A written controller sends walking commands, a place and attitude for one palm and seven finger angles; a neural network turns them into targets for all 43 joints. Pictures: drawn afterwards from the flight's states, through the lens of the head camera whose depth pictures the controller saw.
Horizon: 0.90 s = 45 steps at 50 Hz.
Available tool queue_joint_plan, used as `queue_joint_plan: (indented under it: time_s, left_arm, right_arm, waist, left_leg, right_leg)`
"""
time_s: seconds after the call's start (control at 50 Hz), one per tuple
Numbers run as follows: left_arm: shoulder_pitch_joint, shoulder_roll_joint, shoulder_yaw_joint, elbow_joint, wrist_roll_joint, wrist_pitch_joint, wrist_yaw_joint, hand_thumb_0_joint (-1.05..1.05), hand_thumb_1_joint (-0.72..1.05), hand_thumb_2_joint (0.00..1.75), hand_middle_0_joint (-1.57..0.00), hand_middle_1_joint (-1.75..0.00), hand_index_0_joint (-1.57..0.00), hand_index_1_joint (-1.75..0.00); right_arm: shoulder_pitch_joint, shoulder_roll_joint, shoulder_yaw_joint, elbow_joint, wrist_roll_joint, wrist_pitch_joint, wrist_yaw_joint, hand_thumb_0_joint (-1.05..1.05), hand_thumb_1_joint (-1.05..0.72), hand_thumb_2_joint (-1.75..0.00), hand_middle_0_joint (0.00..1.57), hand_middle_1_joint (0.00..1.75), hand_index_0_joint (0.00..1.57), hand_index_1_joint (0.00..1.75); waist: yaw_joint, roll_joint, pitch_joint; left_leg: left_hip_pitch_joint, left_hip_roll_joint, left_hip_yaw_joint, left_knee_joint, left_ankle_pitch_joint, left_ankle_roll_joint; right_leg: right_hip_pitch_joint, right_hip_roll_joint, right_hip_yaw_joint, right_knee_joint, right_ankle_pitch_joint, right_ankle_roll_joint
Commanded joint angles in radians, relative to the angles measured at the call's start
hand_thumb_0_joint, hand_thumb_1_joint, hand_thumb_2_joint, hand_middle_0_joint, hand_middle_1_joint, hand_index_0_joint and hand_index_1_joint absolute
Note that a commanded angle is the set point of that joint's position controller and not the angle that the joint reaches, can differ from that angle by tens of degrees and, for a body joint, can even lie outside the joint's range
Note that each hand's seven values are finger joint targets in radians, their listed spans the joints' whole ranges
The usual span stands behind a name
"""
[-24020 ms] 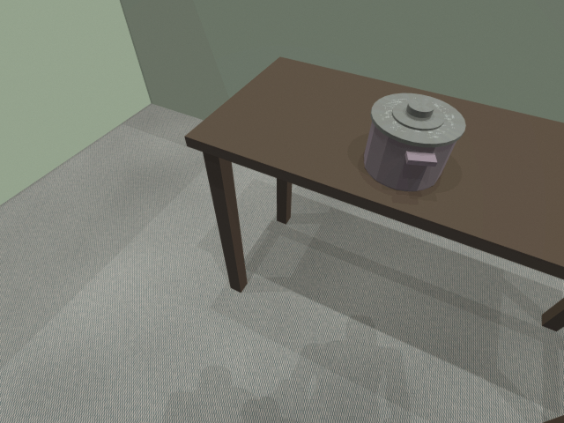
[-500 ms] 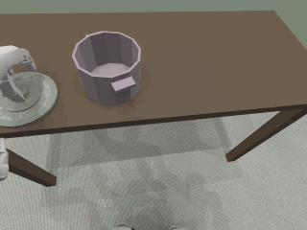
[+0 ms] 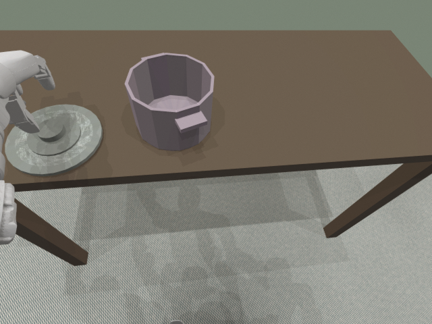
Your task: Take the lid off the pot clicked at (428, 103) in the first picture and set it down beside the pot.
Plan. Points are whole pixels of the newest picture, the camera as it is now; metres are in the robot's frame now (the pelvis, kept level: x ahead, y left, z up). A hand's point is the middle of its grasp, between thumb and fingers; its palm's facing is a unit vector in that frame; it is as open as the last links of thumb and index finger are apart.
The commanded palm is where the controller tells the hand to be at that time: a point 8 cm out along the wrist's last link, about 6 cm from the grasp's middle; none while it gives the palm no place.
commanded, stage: raise the empty hand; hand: left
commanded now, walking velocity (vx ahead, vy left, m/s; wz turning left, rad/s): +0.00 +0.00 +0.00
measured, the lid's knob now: (51, 130) +0.49 +0.31 +0.04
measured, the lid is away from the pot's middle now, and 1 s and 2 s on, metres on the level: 0.25 0.25 0.25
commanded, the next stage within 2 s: draw the hand back to the body in 0.86 s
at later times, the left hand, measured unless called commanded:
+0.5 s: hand (6, 72) +0.48 +0.31 +0.18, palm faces -0.34 -0.14 -0.93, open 11.0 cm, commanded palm +0.50 +0.31 +0.25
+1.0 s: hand out of the picture +0.49 +0.30 +0.21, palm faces -0.33 -0.14 -0.93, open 11.1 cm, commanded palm +0.49 +0.30 +0.27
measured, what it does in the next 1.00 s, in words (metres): stands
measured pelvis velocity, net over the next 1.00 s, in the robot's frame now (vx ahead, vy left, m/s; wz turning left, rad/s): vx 0.01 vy -0.01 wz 0.01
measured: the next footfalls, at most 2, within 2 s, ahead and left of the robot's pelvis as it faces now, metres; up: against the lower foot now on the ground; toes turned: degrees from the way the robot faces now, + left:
none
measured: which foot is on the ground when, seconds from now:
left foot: down 0.00-1.00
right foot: down 0.00-1.00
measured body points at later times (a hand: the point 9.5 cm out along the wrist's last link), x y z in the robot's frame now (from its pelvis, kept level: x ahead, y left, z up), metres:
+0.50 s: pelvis +0.00 +0.00 +0.01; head +0.07 +0.02 +0.45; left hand +0.50 +0.31 +0.23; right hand +0.01 -0.28 -0.11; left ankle +0.00 +0.05 -0.72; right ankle -0.03 -0.14 -0.72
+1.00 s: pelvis +0.01 -0.01 +0.01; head +0.08 +0.00 +0.45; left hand +0.50 +0.31 +0.26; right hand +0.05 -0.28 -0.11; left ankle +0.00 +0.05 -0.72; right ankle -0.03 -0.14 -0.72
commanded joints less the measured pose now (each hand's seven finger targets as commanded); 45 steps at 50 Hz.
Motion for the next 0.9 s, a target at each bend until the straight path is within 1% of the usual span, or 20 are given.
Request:
queue_joint_plan:
  time_s: [0.0,0.08,0.12,0.16,0.2,0.26,0.28,0.34,0.36,0.38,0.44,0.46,0.5,0.52,0.58,0.68,0.74,0.76,0.8,0.88]
  left_arm:
    - [-0.554,0.239,0.040,-0.196,-0.011,-0.004,0.022,0.00,-0.01,0.64,-0.35,-0.86,-0.35,-0.86]
    - [-0.612,0.280,0.066,-0.235,0.001,-0.007,0.030,0.00,-0.01,0.64,-0.35,-0.86,-0.35,-0.86]
    - [-0.599,0.264,0.060,-0.217,0.010,-0.002,0.033,0.00,-0.01,0.64,-0.35,-0.86,-0.35,-0.86]
    - [-0.575,0.225,0.035,-0.190,0.004,0.006,0.025,0.00,-0.01,0.64,-0.35,-0.86,-0.35,-0.86]
    - [-0.547,0.267,0.066,-0.158,0.007,0.020,0.023,0.00,-0.01,0.64,-0.35,-0.86,-0.35,-0.86]
    - [-0.545,0.227,0.019,-0.111,0.002,0.041,0.010,0.00,-0.01,0.64,-0.35,-0.86,-0.35,-0.86]
    - [-0.591,0.234,0.013,-0.129,0.009,0.048,0.008,0.00,-0.01,0.64,-0.35,-0.86,-0.35,-0.86]
    - [-0.649,0.314,0.065,-0.220,0.025,0.039,0.006,0.00,-0.01,0.64,-0.35,-0.86,-0.35,-0.86]
    - [-0.648,0.294,0.053,-0.248,0.015,0.032,-0.003,0.00,-0.01,0.64,-0.35,-0.86,-0.35,-0.86]
    - [-0.634,0.310,0.065,-0.214,0.020,0.034,-0.004,0.00,-0.01,0.64,-0.35,-0.86,-0.35,-0.86]
    - [-0.594,0.264,0.024,-0.126,0.007,0.051,-0.020,0.00,-0.01,0.64,-0.35,-0.86,-0.35,-0.86]
    - [-0.575,0.264,0.022,-0.128,0.001,0.050,-0.027,0.00,-0.01,0.64,-0.35,-0.86,-0.35,-0.86]
    - [-0.605,0.281,0.021,-0.130,0.013,0.061,-0.029,0.00,-0.01,0.64,-0.35,-0.86,-0.35,-0.86]
    - [-0.633,0.245,-0.012,-0.137,0.012,0.067,-0.035,0.00,-0.01,0.64,-0.35,-0.86,-0.35,-0.86]
    - [-0.739,0.239,-0.018,-0.239,0.011,0.067,-0.042,0.00,-0.01,0.64,-0.35,-0.86,-0.35,-0.86]
    - [-0.699,0.314,0.048,-0.224,0.009,0.062,-0.056,0.00,-0.01,0.64,-0.35,-0.86,-0.35,-0.86]
    - [-0.673,0.255,-0.005,-0.145,0.011,0.086,-0.064,0.00,-0.01,0.64,-0.35,-0.86,-0.35,-0.86]
    - [-0.672,0.205,-0.039,-0.163,0.006,0.088,-0.070,0.00,-0.01,0.64,-0.35,-0.86,-0.35,-0.86]
    - [-0.642,0.228,-0.013,-0.143,0.016,0.099,-0.065,0.00,-0.01,0.64,-0.35,-0.86,-0.35,-0.86]
    - [-0.662,0.264,0.008,-0.193,0.018,0.097,-0.066,0.00,-0.01,0.64,-0.35,-0.86,-0.35,-0.86]
  right_arm:
    - [0.105,-0.204,-0.061,-0.042,-0.009,-0.019,-0.025,0.00,-0.90,-0.90,0.20,0.30,0.20,0.30]
    - [0.107,-0.206,-0.061,-0.035,-0.013,-0.027,-0.025,0.00,-0.90,-0.90,0.20,0.30,0.20,0.30]
    - [0.111,-0.201,-0.062,-0.037,-0.015,-0.032,-0.022,0.00,-0.90,-0.90,0.20,0.30,0.20,0.30]
    - [0.107,-0.199,-0.061,-0.037,-0.012,-0.035,-0.018,0.00,-0.90,-0.90,0.20,0.30,0.20,0.30]
    - [0.105,-0.202,-0.059,-0.041,-0.013,-0.032,-0.015,0.00,-0.90,-0.90,0.20,0.30,0.20,0.30]
    - [0.096,-0.203,-0.051,-0.042,-0.004,-0.035,-0.017,0.00,-0.90,-0.90,0.20,0.30,0.20,0.30]
    - [0.094,-0.211,-0.054,-0.037,-0.005,-0.032,-0.016,0.00,-0.90,-0.90,0.20,0.30,0.20,0.30]
    - [0.093,-0.207,-0.058,-0.051,-0.011,-0.034,-0.016,0.00,-0.90,-0.90,0.20,0.30,0.20,0.30]
    - [0.086,-0.201,-0.056,-0.058,-0.012,-0.038,-0.017,0.00,-0.90,-0.90,0.20,0.30,0.20,0.30]
    - [0.094,-0.203,-0.057,-0.051,-0.012,-0.037,-0.017,0.00,-0.90,-0.90,0.20,0.30,0.20,0.30]
    - [0.093,-0.204,-0.053,-0.041,-0.005,-0.038,-0.016,0.00,-0.90,-0.90,0.20,0.30,0.20,0.30]
    - [0.086,-0.204,-0.048,-0.046,0.000,-0.040,-0.016,0.00,-0.90,-0.90,0.20,0.30,0.20,0.30]
    - [0.082,-0.206,-0.049,-0.042,-0.003,-0.035,-0.015,0.00,-0.90,-0.90,0.20,0.30,0.20,0.30]
    - [0.079,-0.206,-0.049,-0.039,0.000,-0.034,-0.013,0.00,-0.90,-0.90,0.20,0.30,0.20,0.30]
    - [0.076,-0.206,-0.056,-0.038,-0.008,-0.040,-0.011,0.00,-0.90,-0.90,0.20,0.30,0.20,0.30]
    - [0.078,-0.201,-0.054,-0.035,-0.010,-0.049,-0.009,0.00,-0.90,-0.90,0.20,0.30,0.20,0.30]
    - [0.065,-0.200,-0.049,-0.034,-0.002,-0.038,-0.001,0.00,-0.90,-0.90,0.20,0.30,0.20,0.30]
    - [0.059,-0.196,-0.048,-0.038,0.001,-0.040,0.002,0.00,-0.90,-0.90,0.20,0.30,0.20,0.30]
    - [0.058,-0.199,-0.050,-0.042,-0.004,-0.034,0.010,0.00,-0.90,-0.90,0.20,0.30,0.20,0.30]
    - [0.042,-0.198,-0.050,-0.056,-0.005,-0.022,0.008,0.00,-0.90,-0.90,0.20,0.30,0.20,0.30]
  waist:
    - [-0.020,0.120,-0.391]
    - [-0.009,0.161,-0.432]
    - [-0.003,0.177,-0.433]
    - [0.000,0.154,-0.411]
    - [0.003,0.103,-0.407]
    - [-0.003,0.056,-0.346]
    - [-0.011,0.076,-0.348]
    - [0.002,0.141,-0.433]
    - [0.005,0.149,-0.448]
    - [-0.002,0.136,-0.443]
    - [-0.011,0.086,-0.345]
    - [0.000,0.070,-0.340]
    - [-0.006,0.090,-0.344]
    - [-0.014,0.104,-0.332]
    - [-0.014,0.177,-0.405]
    - [-0.004,0.131,-0.462]
    - [-0.009,0.103,-0.367]
    - [-0.003,0.112,-0.367]
    - [-0.002,0.106,-0.357]
    - [-0.002,0.078,-0.413]
  left_leg:
    - [0.536,0.037,-0.125,-0.056,0.456,-0.046]
    - [0.571,0.043,-0.137,-0.068,0.477,-0.060]
    - [0.586,0.041,-0.142,-0.067,0.519,-0.070]
    - [0.581,0.041,-0.137,-0.072,0.535,-0.070]
    - [0.531,0.028,-0.118,-0.072,0.511,-0.056]
    - [0.465,0.018,-0.095,-0.092,0.428,-0.039]
    - [0.475,0.024,-0.101,-0.100,0.396,-0.041]
    - [0.547,0.022,-0.114,-0.091,0.494,-0.049]
    - [0.576,0.024,-0.111,-0.084,0.553,-0.051]
    - [0.571,0.025,-0.111,-0.082,0.536,-0.049]
    - [0.495,0.018,-0.094,-0.101,0.437,-0.034]
    - [0.484,0.015,-0.085,-0.106,0.442,-0.033]
    - [0.477,0.011,-0.081,-0.104,0.429,-0.030]
    - [0.485,0.013,-0.085,-0.107,0.429,-0.031]
    - [0.596,0.029,-0.113,-0.104,0.521,-0.045]
    - [0.600,0.020,-0.097,-0.085,0.632,-0.039]
    - [0.532,0.016,-0.091,-0.100,0.569,-0.039]
    - [0.558,0.021,-0.095,-0.103,0.622,-0.047]
    - [0.553,0.019,-0.098,-0.092,0.635,-0.046]
    - [0.532,0.012,-0.077,-0.093,0.617,-0.031]
  right_leg:
    - [-0.115,0.057,-0.034,-0.071,0.153,-0.051]
    - [-0.111,0.056,-0.034,-0.073,0.147,-0.055]
    - [-0.112,0.058,-0.034,-0.077,0.153,-0.058]
    - [-0.105,0.059,-0.039,-0.079,0.160,-0.058]
    - [-0.052,0.059,-0.032,-0.083,0.191,-0.055]
    - [-0.019,0.054,-0.031,-0.092,0.195,-0.054]
    - [-0.036,0.052,-0.029,-0.100,0.173,-0.051]
    - [-0.006,0.054,-0.024,-0.099,0.207,-0.057]
    - [-0.004,0.056,-0.027,-0.099,0.228,-0.056]
    - [-0.004,0.058,-0.024,-0.103,0.221,-0.051]
    - [-0.003,0.054,-0.028,-0.117,0.202,-0.049]
    - [0.022,0.054,-0.030,-0.113,0.214,-0.051]
    - [0.024,0.052,-0.023,-0.116,0.225,-0.050]
    - [0.006,0.052,-0.025,-0.120,0.220,-0.050]
    - [-0.022,0.054,-0.027,-0.127,0.212,-0.050]
    - [0.053,0.055,-0.022,-0.120,0.301,-0.044]
    - [0.037,0.052,-0.029,-0.125,0.278,-0.044]
    - [0.027,0.053,-0.037,-0.121,0.287,-0.048]
    - [0.022,0.056,-0.033,-0.118,0.290,-0.048]
    - [0.084,0.048,-0.018,-0.115,0.337,-0.041]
